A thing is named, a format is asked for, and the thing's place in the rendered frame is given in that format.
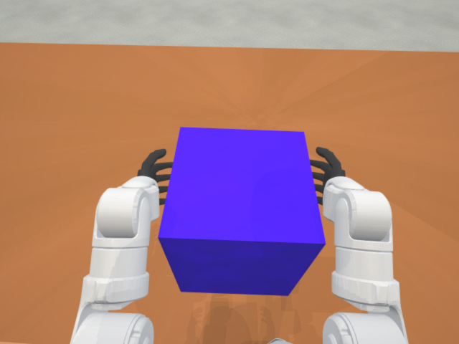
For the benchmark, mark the left robot forearm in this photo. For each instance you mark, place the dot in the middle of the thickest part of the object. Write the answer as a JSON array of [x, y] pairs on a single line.
[[121, 235]]

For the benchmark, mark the left robot upper arm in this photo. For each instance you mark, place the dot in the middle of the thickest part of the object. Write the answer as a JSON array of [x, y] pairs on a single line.
[[115, 328]]

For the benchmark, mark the right robot forearm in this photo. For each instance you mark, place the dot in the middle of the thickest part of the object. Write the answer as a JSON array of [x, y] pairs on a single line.
[[363, 239]]

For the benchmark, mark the carton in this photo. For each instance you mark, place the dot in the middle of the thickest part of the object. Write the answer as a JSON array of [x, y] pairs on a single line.
[[241, 214]]

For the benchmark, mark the left robot hand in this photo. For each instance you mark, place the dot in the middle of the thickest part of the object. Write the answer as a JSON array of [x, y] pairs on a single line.
[[149, 168]]

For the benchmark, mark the right robot hand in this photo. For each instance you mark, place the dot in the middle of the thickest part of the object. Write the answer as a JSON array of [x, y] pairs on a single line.
[[333, 169]]

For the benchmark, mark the right robot upper arm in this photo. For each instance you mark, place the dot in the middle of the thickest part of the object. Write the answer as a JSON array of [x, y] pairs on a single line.
[[361, 328]]

